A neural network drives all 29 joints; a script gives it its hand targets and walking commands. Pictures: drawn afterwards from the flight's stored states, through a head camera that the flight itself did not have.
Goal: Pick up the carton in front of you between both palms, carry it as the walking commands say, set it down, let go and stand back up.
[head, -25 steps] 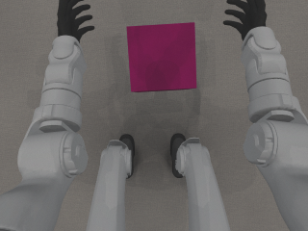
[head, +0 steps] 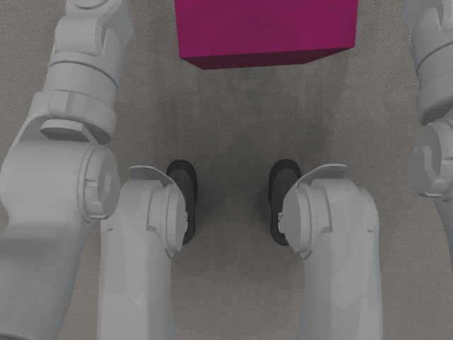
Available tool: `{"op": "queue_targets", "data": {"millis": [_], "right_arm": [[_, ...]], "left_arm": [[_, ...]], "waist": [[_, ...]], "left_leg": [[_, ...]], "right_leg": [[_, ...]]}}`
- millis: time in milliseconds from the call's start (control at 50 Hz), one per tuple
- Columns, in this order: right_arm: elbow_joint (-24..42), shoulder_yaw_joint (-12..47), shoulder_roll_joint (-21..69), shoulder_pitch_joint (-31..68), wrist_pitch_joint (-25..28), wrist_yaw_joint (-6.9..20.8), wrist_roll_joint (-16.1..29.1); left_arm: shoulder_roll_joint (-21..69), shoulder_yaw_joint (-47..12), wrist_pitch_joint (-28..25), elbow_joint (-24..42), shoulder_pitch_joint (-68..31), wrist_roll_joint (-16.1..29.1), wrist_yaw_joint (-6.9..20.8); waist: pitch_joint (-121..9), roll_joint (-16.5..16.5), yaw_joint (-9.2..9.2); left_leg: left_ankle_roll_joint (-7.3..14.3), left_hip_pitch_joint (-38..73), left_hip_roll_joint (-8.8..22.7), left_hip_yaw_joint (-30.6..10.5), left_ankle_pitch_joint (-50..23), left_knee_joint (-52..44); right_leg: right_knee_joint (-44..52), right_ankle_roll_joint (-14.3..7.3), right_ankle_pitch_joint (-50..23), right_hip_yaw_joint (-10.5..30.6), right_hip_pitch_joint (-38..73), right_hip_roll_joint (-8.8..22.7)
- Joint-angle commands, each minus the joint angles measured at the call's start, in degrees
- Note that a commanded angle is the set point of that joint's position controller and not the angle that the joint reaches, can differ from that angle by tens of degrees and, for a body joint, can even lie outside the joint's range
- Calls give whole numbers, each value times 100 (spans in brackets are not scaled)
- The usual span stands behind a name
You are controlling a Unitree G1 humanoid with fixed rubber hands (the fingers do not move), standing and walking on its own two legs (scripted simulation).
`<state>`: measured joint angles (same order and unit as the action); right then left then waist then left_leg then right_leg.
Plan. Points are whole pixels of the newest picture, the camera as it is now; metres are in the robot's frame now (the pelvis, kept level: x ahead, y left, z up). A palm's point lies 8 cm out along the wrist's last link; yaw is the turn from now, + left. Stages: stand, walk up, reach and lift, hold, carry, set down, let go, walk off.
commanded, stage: reach and lift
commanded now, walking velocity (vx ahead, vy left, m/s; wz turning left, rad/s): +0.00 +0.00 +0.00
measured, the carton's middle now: out of the picture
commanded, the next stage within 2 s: none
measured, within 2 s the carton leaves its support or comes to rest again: leaves its support in 0.98 s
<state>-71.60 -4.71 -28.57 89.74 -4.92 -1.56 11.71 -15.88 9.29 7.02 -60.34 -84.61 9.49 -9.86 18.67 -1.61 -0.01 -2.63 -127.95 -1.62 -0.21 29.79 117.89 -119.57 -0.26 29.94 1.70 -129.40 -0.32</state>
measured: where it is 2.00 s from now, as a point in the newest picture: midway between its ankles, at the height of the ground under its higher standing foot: (231, 216)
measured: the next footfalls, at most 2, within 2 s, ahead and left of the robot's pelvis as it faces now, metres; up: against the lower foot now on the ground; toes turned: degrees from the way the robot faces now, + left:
none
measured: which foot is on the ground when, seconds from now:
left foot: down 0.00-1.00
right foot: down 0.00-1.00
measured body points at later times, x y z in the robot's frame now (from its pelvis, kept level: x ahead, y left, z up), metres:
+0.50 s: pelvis +0.01 +0.00 -0.03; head +0.39 -0.04 +0.21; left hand +0.58 +0.13 -0.21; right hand +0.58 -0.22 -0.21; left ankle +0.13 +0.13 -0.36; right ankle +0.12 -0.12 -0.36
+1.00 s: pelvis +0.01 -0.01 -0.04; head +0.38 -0.04 +0.21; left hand +0.59 +0.11 -0.20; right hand +0.58 -0.20 -0.21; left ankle +0.13 +0.13 -0.36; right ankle +0.12 -0.12 -0.36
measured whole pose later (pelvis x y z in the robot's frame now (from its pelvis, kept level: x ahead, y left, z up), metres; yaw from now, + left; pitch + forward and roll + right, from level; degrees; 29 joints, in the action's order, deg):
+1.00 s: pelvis +0.01 -0.01 -0.04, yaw +0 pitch +36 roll +2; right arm -61.0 -5.2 -20.9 86.9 -12.0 -4.4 7.1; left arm -11.8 15.7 12.0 -55.6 -84.9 5.7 -9.8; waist 21.1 -3.0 -1.2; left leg -4.2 -130.5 -3.4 -2.1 33.3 127.7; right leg -129.3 -1.7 34.0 0.0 -131.4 0.6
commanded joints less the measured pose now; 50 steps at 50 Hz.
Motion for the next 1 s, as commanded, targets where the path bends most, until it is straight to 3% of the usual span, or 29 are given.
{"op": "queue_targets", "data": {"millis": [0,20,40,120,160,200,300,320,340,400,420,440,480,500,560,600,640,660,680,720,740,760,800,820,840,860,900,940,980], "right_arm": [[684,-144,-930,1948,270,-124,-81],[542,190,-757,1890,299,-141,-26],[982,243,-909,2238,273,-195,122],[927,279,-886,1824,369,-345,195],[1008,665,-408,1780,302,-328,580],[1088,467,-638,1542,320,-348,362],[700,446,-546,1529,295,-273,278],[607,482,-432,1454,261,-266,344],[487,318,-656,1487,292,-241,218],[528,547,-248,1489,254,-188,434],[177,570,-300,1520,228,-116,466],[729,698,-129,1603,275,-123,429],[332,344,-317,1555,261,-136,282],[373,609,52,1406,274,-165,86],[639,521,45,1989,348,-221,67],[724,532,311,1891,364,-149,214],[666,650,638,2224,310,-142,-104],[571,796,1367,2003,300,-75,-33],[457,908,2144,2321,225,146,-87],[817,1321,4252,3305,129,674,27],[549,1005,5287,3131,-11,981,-307],[1165,1142,5455,3093,-88,1056,-90],[1125,1082,5593,2739,-264,1295,-429],[1134,696,6075,2653,-298,1389,-208],[1149,922,6088,2839,-409,1493,-332],[1167,932,5996,2504,-422,1545,-335],[2081,1343,6683,2794,-517,1575,-73],[2469,1423,6510,2975,-549,1508,3],[3449,1667,6984,3416,-616,1499,155]], "left_arm": [[-990,107,-289,756,-1719,-52,28],[-891,10,-284,443,-1805,219,64],[-1059,26,-335,626,-1651,245,76],[-1017,-361,-486,310,-1581,486,64],[-1093,-359,-475,445,-1656,360,44],[-1011,-368,-449,809,-1683,516,63],[-875,-276,-480,762,-1692,600,62],[-905,-290,-420,64,-1376,462,82],[-780,-501,-432,390,-1381,615,75],[-775,-273,-473,-107,-1241,478,113],[-618,-374,-434,-200,-1325,493,60],[-1008,32,-495,16,-1459,265,78],[-354,-447,-502,278,-1566,347,104],[-268,-223,-499,-158,-1454,329,155],[-451,-311,-532,5,-1782,262,29],[225,-435,-589,742,-1778,481,15],[284,-140,-519,276,-2074,76,111],[953,-445,-493,241,-2052,279,168],[1742,-252,-467,-72,-2009,-26,363],[3785,-964,-383,195,-3106,-151,884],[4726,-995,-201,-79,-3346,-204,1216],[4714,-603,-187,839,-3246,-375,1354],[5053,-533,105,824,-3018,-517,1568],[5171,-1029,215,915,-3573,-353,1656],[5620,-800,281,725,-3193,-580,1634],[5773,-958,289,1011,-3153,-212,1676],[5834,-1125,344,1312,-3409,-79,1703],[6354,-1383,440,1455,-3167,201,1732],[6568,-1585,513,1978,-3298,224,1676]], "waist": [[-6543,262,-31],[-7044,730,-206],[-7391,700,58],[-7640,475,-295],[-7660,382,106],[-7263,104,-309],[-6964,291,-359],[-6678,475,-37],[-6917,349,-307],[-6576,362,100],[-6418,245,-98],[-6556,647,218],[-6318,-78,-166],[-6405,532,19],[-6435,389,-42],[-7066,117,-272],[-6461,514,-98],[-6323,419,-274],[-5940,408,79],[-5744,115,29],[-5419,395,-370],[-5638,372,274],[-5434,565,-117],[-5740,15,-361],[-5370,-134,281],[-5995,34,-459],[-6892,171,-64],[-7748,161,-520],[-9249,171,-128]], "left_leg": [[-77,2863,0,273,-959,-446],[-34,3084,-49,254,-1130,-356],[-12,3342,-40,259,-1378,-154],[1,3663,-75,342,-1825,197],[9,3321,-81,482,-1799,92],[-106,3235,-113,481,-1795,240],[-154,2764,-143,415,-1595,222],[-86,2892,-215,460,-1482,100],[-145,2930,-162,322,-1466,162],[-5,2803,-220,403,-1250,26],[-78,3033,-142,268,-1348,-102],[17,3008,-210,365,-1532,88],[-87,3237,-233,415,-1624,-8],[19,3206,-313,567,-1403,43],[57,3099,-214,210,-1540,-149],[-53,3814,-308,289,-2173,-93],[3,3132,-336,413,-1505,34],[-27,3224,-348,337,-1464,-114],[-12,2880,-462,367,-1309,-162],[-58,3114,-525,388,-1329,-66],[-15,2646,-591,444,-871,24],[101,2624,-653,602,-1091,19],[117,2313,-628,544,-1096,291],[116,2586,-557,374,-1097,184],[148,2788,-641,588,-1050,161],[114,3035,-679,503,-1188,197],[161,3398,-688,506,-1605,241],[78,3319,-694,423,-2016,250],[162,3919,-763,521,-2815,227]], "right_leg": [[788,97,-1184,-75,3413,70],[593,121,-1457,-169,3944,170],[485,217,-1872,-116,4368,134],[440,182,-2128,-116,4151,14],[337,169,-2399,67,4591,-46],[360,95,-2150,38,4219,-64],[98,111,-2089,-7,4288,3],[265,177,-1801,2,3968,-36],[167,191,-1792,-87,3985,50],[210,205,-1582,-129,3811,-52],[149,188,-1570,-179,3615,14],[213,265,-1687,-124,3490,-92],[359,43,-1573,-101,3059,-148],[579,201,-1425,-139,3333,-173],[403,191,-1793,-234,3201,-165],[337,126,-2182,-223,3711,-93],[491,178,-1676,-100,3554,-212],[459,152,-1628,-348,3483,-161],[470,137,-1481,-158,3321,-259],[470,43,-1502,-80,3260,-373],[343,58,-1210,-279,3184,-400],[358,15,-1221,-178,3018,-427],[386,46,-1340,-238,2986,-429],[116,-17,-1513,-346,3000,-501],[375,-40,-1070,-209,2671,-485],[211,-13,-1321,-507,3006,-483],[177,-90,-1683,-312,3593,-494],[58,-39,-2408,-453,4257,-460],[166,-2,-3053,-445,4457,-544]]}}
